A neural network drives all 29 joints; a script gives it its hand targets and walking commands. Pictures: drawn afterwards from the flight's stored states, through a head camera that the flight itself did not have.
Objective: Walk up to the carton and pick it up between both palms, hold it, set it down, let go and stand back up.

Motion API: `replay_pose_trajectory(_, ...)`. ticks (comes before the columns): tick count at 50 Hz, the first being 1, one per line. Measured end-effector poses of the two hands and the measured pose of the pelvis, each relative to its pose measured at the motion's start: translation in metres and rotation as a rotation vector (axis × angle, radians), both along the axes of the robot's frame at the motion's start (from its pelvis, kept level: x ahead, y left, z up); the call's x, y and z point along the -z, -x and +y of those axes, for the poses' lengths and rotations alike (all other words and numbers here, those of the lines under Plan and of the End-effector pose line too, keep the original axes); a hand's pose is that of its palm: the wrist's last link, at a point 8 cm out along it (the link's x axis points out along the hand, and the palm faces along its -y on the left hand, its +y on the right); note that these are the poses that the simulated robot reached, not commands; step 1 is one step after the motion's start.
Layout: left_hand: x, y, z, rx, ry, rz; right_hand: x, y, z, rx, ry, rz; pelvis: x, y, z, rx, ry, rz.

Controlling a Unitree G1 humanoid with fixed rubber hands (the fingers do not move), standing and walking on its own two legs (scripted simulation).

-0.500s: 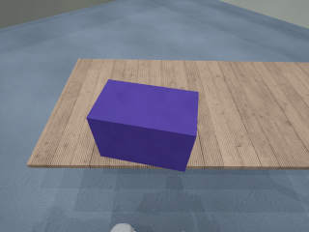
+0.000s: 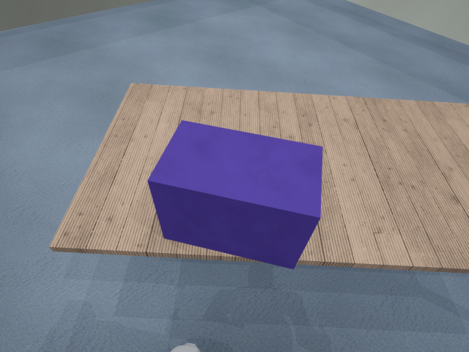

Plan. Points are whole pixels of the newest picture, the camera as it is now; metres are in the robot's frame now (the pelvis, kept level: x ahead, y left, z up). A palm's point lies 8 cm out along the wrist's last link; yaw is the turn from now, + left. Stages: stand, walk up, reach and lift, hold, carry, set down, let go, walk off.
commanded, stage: walk up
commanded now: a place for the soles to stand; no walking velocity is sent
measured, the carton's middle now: (238, 195) +0.42 +0.02 +0.01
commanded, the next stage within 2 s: none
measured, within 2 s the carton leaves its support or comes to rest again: neither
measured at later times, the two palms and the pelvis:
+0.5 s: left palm out of the picture +0.08 +0.29 -0.12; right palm out of the picture +0.07 -0.29 -0.11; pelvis +0.01 +0.00 +0.00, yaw +1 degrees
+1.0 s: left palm out of the picture +0.08 +0.30 -0.11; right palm out of the picture +0.11 -0.28 -0.11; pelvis +0.03 +0.00 +0.00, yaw +4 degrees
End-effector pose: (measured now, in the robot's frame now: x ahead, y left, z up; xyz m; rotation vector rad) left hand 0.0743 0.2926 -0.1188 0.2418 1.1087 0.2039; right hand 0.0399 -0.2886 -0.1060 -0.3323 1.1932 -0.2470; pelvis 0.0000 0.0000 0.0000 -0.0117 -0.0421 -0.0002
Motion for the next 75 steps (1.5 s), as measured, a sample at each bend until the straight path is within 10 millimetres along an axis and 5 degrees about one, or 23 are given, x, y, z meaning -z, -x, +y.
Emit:
replay_pose_trajectory(27, -0.004, -0.002, 0.000, -0.026, -0.006, -0.020, 0.001, -0.030, 0.001, -0.038, -0.021, -0.021, -0.001, -0.011, -0.003, -0.025, -0.004, 0.012)
replay_pose_trajectory(40, -0.009, -0.004, 0.026, -0.051, -0.008, -0.006, -0.007, -0.056, 0.028, -0.079, -0.026, -0.057, -0.007, -0.024, 0.021, -0.052, 0.014, 0.019)
replay_pose_trajectory(52, -0.014, 0.000, 0.005, -0.072, -0.041, -0.012, 0.004, -0.075, 0.008, -0.089, -0.058, -0.063, -0.002, -0.033, -0.004, -0.066, -0.008, -0.006)
replay_pose_trajectory(64, -0.016, -0.012, 0.020, -0.078, -0.040, -0.003, 0.001, -0.090, 0.021, -0.109, -0.057, -0.076, -0.005, -0.047, 0.010, -0.075, 0.000, 0.004)
replay_pose_trajectory(75, -0.019, -0.017, 0.006, -0.084, -0.057, -0.010, 0.008, -0.100, 0.008, -0.105, -0.072, -0.063, -0.002, -0.054, -0.005, -0.081, -0.014, -0.005)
